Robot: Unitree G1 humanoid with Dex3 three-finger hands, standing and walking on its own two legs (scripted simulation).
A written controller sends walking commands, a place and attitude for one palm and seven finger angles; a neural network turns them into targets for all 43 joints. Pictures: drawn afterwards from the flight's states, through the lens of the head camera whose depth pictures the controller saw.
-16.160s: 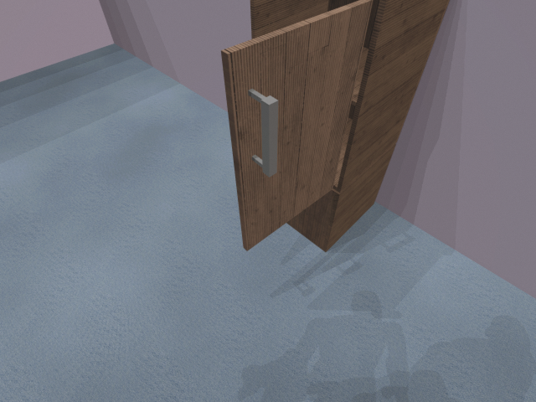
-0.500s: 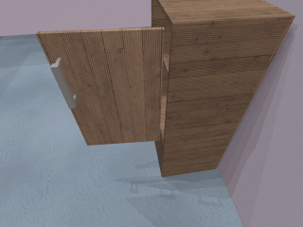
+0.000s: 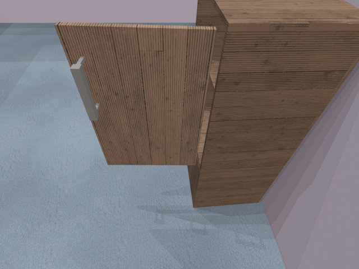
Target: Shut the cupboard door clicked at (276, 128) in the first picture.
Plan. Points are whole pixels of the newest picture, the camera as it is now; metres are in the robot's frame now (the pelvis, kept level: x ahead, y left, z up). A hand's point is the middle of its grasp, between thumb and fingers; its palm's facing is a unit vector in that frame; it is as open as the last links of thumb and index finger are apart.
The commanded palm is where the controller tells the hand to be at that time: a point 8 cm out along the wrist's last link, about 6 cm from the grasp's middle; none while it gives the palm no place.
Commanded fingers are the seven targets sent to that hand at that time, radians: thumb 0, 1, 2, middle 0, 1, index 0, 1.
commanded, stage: shuffle to correct the standing spot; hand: left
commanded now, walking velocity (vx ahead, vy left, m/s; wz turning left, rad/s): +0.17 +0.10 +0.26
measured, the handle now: (88, 90) +0.54 +0.30 +0.09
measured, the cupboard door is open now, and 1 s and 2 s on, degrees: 86 86 86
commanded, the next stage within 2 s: come to a stop and stand still in 0.32 s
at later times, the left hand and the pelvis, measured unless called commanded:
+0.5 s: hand (112, 247) +0.20 +0.19 -0.15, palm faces +0.03 -0.97 -0.22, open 7.4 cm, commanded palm none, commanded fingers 0.00 0.90 0.90 -0.20 -0.30 -0.20 -0.30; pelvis +0.10 +0.01 +0.00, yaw +2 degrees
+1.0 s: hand out of the picture +0.09 +0.25 -0.16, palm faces +0.12 -0.95 -0.29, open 7.4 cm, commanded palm none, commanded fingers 0.00 0.90 0.90 -0.20 -0.30 -0.20 -0.30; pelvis +0.09 +0.05 +0.00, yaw +4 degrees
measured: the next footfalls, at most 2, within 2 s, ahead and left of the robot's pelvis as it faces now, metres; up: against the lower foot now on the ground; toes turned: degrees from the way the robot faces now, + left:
right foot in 0.52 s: +0.21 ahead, -0.05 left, +0.00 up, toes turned +6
left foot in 1.00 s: +0.10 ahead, +0.16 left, +0.00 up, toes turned +7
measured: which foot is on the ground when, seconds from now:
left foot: down 0.00-0.52, up 0.54-0.98, down 1.00-1.00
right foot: down 0.00-0.08, up 0.10-0.50, down 0.52-1.00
